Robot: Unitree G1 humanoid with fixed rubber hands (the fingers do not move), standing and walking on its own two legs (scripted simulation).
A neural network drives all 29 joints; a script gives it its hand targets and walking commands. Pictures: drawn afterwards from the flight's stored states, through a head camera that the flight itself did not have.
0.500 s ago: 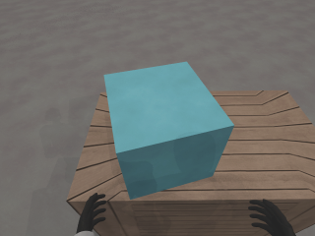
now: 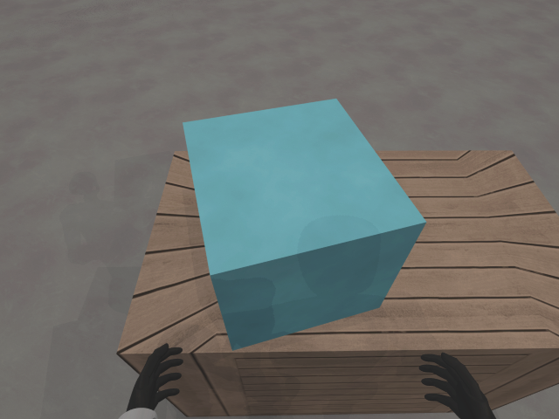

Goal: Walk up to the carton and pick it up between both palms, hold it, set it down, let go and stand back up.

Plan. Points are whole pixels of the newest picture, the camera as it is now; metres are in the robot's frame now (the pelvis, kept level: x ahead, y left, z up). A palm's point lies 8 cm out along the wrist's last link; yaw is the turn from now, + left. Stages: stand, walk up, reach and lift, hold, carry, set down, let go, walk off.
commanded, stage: set down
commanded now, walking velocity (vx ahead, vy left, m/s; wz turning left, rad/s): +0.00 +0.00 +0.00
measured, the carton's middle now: (286, 220) +0.45 +0.02 -0.02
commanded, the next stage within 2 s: let go in 0.14 s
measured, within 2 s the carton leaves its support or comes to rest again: neither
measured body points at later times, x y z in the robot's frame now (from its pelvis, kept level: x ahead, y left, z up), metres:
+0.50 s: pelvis +0.00 +0.01 +0.00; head +0.02 +0.02 +0.45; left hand +0.15 +0.23 -0.10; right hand +0.14 -0.21 -0.11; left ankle -0.01 +0.13 -0.74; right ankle -0.01 -0.11 -0.74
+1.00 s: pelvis -0.01 +0.02 +0.00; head -0.04 +0.04 +0.44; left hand +0.05 +0.32 -0.14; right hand +0.07 -0.29 -0.11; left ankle -0.01 +0.13 -0.74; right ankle -0.01 -0.11 -0.74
